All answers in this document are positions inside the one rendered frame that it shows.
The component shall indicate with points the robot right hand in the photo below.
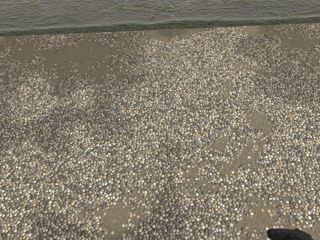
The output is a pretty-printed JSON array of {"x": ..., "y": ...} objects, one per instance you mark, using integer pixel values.
[{"x": 288, "y": 234}]

